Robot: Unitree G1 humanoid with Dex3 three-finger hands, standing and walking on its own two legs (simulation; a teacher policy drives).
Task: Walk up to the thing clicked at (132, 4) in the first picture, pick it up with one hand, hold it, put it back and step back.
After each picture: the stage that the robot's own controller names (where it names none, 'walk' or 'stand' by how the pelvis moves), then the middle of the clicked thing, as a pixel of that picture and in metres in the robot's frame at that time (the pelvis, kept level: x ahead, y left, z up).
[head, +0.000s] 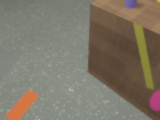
stand; out of the picture +0.96 -0.28 +0.03
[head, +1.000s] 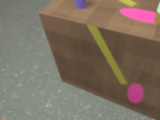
walk; out of the picture +0.89 +0.08 +0.05
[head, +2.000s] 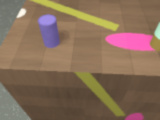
stand; (49, 32) +0.54 +0.16 +0.08
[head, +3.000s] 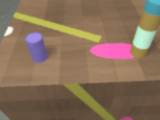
stand; (37, 48) +0.52 +0.21 +0.04
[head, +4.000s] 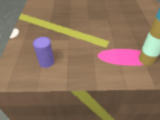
stand; (44, 52) +0.50 +0.18 +0.03
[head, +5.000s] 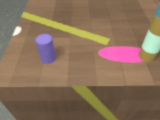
stand; (46, 49) +0.52 +0.18 +0.03
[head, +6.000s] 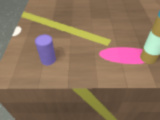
stand; (46, 50) +0.51 +0.18 +0.03
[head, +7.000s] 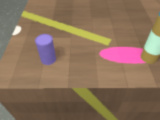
stand; (46, 50) +0.51 +0.18 +0.03
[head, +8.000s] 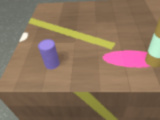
rise first; (49, 54) +0.49 +0.20 +0.04
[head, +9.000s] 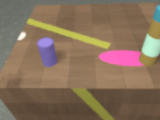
go down; (47, 52) +0.52 +0.18 +0.04
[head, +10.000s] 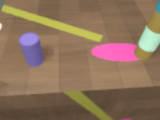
go down; (32, 50) +0.48 +0.19 +0.05
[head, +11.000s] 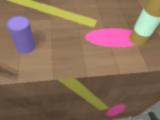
close in; (22, 36) +0.50 +0.19 +0.07
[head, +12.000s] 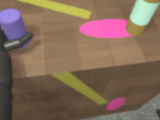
close; (15, 29) +0.51 +0.20 +0.09
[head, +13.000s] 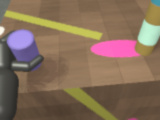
lift; (26, 51) +0.39 +0.17 +0.16
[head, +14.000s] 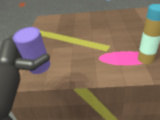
lift; (33, 51) +0.33 +0.16 +0.24
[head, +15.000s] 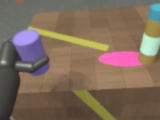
hold; (33, 53) +0.33 +0.16 +0.22
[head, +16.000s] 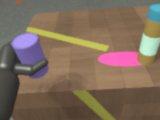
hold; (32, 56) +0.33 +0.16 +0.21
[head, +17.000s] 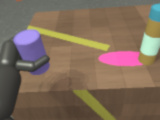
crouch; (33, 53) +0.34 +0.16 +0.22
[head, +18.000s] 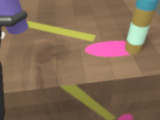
crouch; (10, 11) +0.48 +0.20 +0.25
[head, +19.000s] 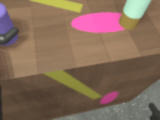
lower; (0, 25) +0.51 +0.20 +0.10
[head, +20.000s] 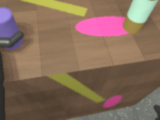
lower; (6, 29) +0.50 +0.20 +0.09
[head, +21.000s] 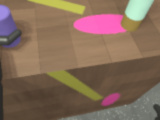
lower; (4, 27) +0.51 +0.20 +0.10
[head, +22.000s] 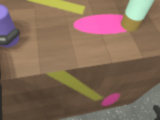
lower; (2, 27) +0.51 +0.21 +0.10
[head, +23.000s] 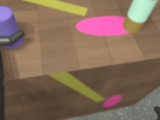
loosen; (6, 28) +0.51 +0.20 +0.09
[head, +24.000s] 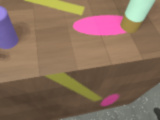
rise; (1, 29) +0.50 +0.21 +0.09
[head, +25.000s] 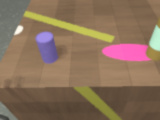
sink last; (47, 48) +0.50 +0.19 +0.06
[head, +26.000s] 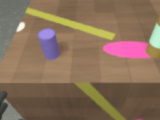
stand; (49, 44) +0.51 +0.19 +0.05
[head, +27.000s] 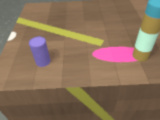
stand; (40, 52) +0.51 +0.20 +0.05
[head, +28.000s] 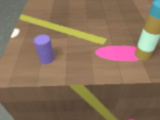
stand; (44, 49) +0.52 +0.19 +0.03
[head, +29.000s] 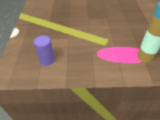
stand; (44, 51) +0.51 +0.18 +0.03
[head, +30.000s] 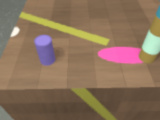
stand; (45, 50) +0.51 +0.18 +0.03
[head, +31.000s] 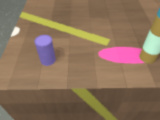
stand; (45, 50) +0.50 +0.18 +0.03
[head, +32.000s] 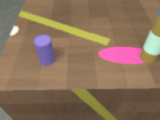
walk; (45, 50) +0.50 +0.18 +0.03
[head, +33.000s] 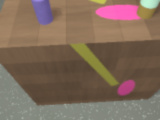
walk; (42, 8) +0.64 +0.19 +0.06
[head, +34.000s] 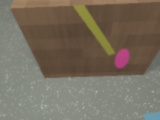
walk; out of the picture +0.91 +0.19 +0.06
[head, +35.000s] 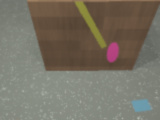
walk; out of the picture +1.17 +0.20 +0.05
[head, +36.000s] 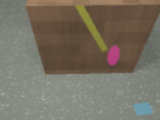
stand; out of the picture +1.12 +0.18 +0.03
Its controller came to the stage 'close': yes
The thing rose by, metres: 0.21
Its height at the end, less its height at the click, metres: +0.00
